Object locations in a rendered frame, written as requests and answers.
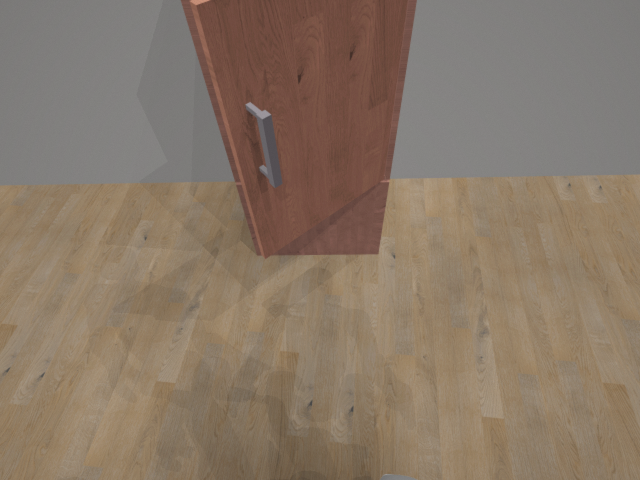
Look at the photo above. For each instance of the handle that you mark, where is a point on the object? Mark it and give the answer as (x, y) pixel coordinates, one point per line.
(266, 129)

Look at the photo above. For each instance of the cupboard door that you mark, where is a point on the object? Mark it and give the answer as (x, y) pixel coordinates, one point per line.
(326, 70)

